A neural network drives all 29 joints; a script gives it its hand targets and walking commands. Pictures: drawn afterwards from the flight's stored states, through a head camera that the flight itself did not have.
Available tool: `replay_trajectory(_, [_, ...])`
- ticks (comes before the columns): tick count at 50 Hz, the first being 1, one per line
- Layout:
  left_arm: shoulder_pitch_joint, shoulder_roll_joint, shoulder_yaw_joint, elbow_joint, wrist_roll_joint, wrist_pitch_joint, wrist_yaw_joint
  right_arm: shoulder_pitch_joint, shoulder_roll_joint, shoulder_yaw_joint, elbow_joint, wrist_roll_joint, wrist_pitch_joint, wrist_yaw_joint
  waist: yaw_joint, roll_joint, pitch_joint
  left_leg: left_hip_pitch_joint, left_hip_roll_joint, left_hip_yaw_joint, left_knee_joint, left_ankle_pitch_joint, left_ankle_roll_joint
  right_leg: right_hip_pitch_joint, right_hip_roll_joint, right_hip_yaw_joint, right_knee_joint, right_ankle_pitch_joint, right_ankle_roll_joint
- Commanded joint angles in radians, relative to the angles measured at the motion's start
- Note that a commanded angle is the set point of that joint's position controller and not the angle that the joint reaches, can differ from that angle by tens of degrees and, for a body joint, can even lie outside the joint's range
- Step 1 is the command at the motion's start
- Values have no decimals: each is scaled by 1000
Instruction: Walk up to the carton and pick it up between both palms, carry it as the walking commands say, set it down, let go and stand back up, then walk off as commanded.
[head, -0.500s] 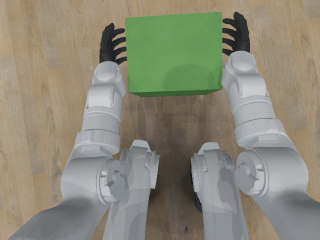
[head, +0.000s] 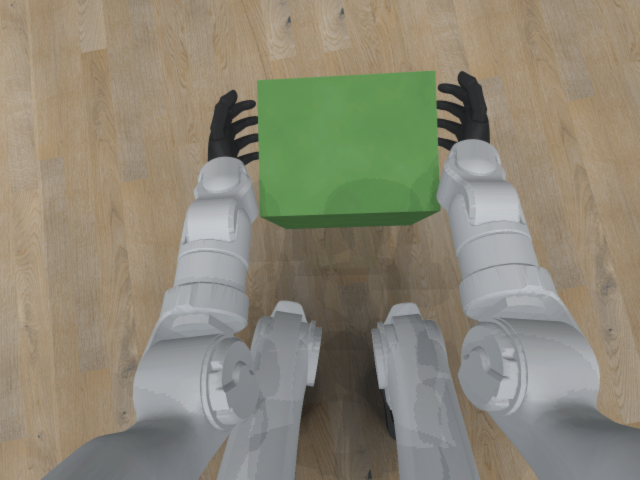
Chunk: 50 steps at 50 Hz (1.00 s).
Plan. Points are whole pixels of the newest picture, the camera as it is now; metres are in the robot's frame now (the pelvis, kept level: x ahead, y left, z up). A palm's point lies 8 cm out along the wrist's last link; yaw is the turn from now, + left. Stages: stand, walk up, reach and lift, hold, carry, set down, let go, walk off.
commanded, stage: reach and lift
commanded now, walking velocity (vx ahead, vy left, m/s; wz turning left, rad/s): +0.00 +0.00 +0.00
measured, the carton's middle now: (346, 164) +0.50 +0.00 -0.16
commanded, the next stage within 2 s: none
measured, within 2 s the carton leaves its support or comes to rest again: neither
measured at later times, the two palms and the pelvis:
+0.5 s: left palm (202, 152) +0.46 +0.14 +0.01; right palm (502, 129) +0.48 -0.14 +0.01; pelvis +0.01 +0.00 +0.06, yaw -1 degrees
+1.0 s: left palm (168, 136) +0.45 +0.14 +0.08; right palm (541, 111) +0.46 -0.14 +0.08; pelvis +0.03 +0.00 +0.12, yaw -1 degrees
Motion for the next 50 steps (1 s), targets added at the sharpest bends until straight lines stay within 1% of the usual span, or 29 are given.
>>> replay_trajectory(1, [-711, -969, -527, -30, -151, -41, -342, -585, 1045, 458, 0, 133, -17, 399, 15, -14, -1081, 556, -49, 110, -188, 234, 24, 658, 41, -104, -186, 228, -26])
replay_trajectory(8, [-674, -984, -535, -21, -154, -45, -338, -557, 1056, 472, -5, 135, -21, 399, 21, -18, -1075, 600, -47, 109, -234, 224, 24, 711, 43, -96, -236, 220, -23])
replay_trajectory(16, [-635, -990, -516, -8, -142, -41, -338, -514, 1061, 441, 32, 118, -18, 401, 19, -21, -1015, 649, -46, 100, -303, 187, 23, 742, 44, -94, -305, 175, -25])
replay_trajectory(23, [-596, -997, -511, -11, -131, -41, -341, -474, 1076, 429, 44, 110, -18, 399, 24, -20, -981, 697, -46, 92, -362, 179, 24, 796, 45, -86, -366, 165, -24])
replay_trajectory(30, [-543, -1009, -520, -16, -125, -44, -347, -420, 1095, 438, 35, 105, -23, 394, 24, -18, -964, 744, -47, 83, -411, 201, 24, 869, 43, -74, -421, 194, -22])
replay_trajectory(41, [-444, -1030, -559, -25, -129, -62, -344, -326, 1114, 488, -2, 109, -41, 388, 22, -16, -962, 842, -46, 62, -483, 268, 21, 980, 39, -57, -497, 263, -16])
replay_trajectory(50, [-376, -1037, -574, -26, -123, -73, -336, -256, 1111, 504, -15, 105, -50, 387, 19, -7, -906, 934, -41, 42, -566, 274, 20, 1048, 33, -46, -577, 265, -15])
